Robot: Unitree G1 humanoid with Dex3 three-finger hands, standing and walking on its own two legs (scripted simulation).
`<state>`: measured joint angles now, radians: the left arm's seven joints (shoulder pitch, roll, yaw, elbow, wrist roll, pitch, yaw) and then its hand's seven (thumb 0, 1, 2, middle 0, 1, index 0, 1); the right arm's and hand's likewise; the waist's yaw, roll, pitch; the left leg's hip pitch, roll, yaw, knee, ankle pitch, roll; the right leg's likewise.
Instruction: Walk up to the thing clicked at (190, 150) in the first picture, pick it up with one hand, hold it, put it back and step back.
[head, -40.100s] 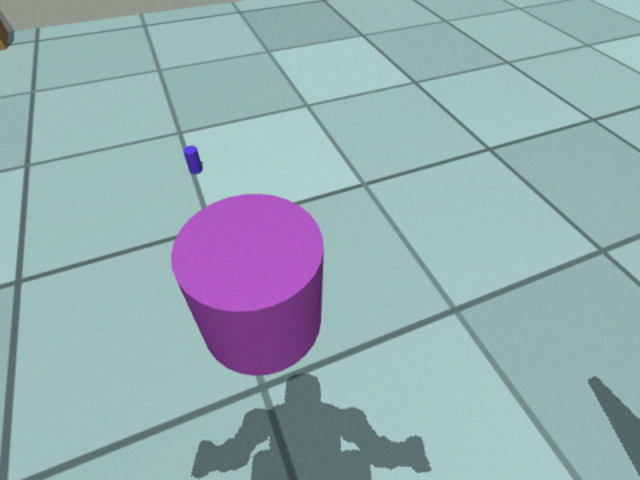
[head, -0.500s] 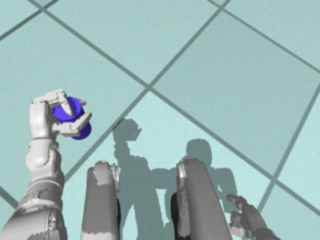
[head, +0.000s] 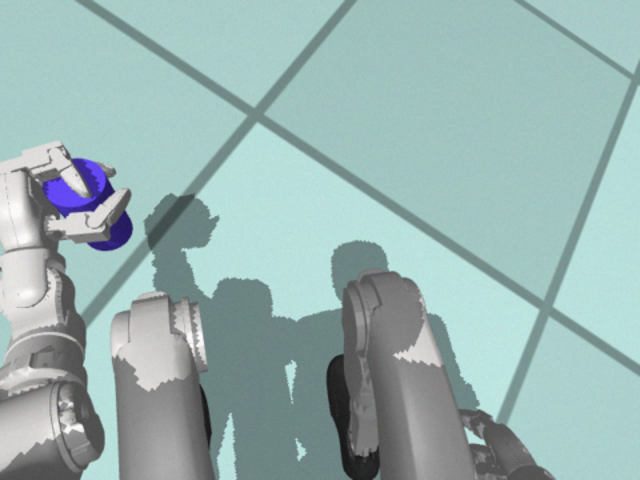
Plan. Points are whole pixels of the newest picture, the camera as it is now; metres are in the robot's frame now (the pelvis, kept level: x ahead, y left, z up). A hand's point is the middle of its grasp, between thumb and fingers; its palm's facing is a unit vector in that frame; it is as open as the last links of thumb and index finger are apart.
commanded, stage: crouch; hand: left
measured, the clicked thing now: (93, 208) +0.44 +0.23 -0.10
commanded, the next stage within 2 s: lower in 0.46 s
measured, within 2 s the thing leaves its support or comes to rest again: neither
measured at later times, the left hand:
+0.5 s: hand (104, 211) +0.45 +0.23 -0.12, palm faces +0.13 -0.99 -0.02, open 5.3 cm
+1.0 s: hand (120, 223) +0.45 +0.23 -0.19, palm faces +0.19 -0.98 -0.01, open 5.6 cm
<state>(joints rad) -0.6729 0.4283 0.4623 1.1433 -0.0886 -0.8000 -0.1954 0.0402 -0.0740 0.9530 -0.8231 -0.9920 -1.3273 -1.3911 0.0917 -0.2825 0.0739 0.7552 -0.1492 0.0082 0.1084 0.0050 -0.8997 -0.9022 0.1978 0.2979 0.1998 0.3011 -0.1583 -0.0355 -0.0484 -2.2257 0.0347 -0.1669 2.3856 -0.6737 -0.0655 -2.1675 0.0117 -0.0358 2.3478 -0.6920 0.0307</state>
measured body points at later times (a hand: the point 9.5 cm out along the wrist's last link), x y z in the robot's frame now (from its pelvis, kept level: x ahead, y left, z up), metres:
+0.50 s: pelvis +0.00 +0.01 -0.03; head +0.22 +0.10 +0.35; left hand +0.44 +0.28 -0.12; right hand +0.12 -0.27 -0.13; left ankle +0.09 +0.15 -0.30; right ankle +0.10 -0.13 -0.30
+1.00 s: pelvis -0.01 +0.02 -0.05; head +0.24 +0.13 +0.31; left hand +0.44 +0.28 -0.19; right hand +0.11 -0.26 -0.11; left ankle +0.09 +0.15 -0.30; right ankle +0.10 -0.13 -0.30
